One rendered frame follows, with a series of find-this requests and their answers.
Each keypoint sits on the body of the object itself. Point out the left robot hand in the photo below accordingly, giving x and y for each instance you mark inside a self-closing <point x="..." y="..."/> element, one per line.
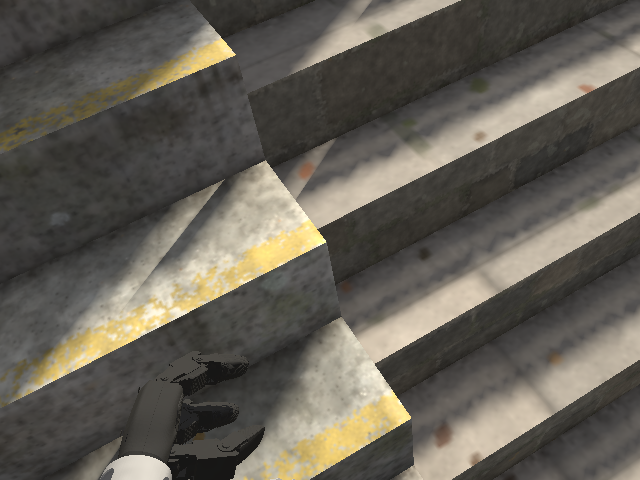
<point x="160" y="421"/>

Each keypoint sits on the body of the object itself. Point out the left robot forearm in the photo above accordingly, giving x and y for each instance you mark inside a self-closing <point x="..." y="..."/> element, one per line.
<point x="137" y="467"/>

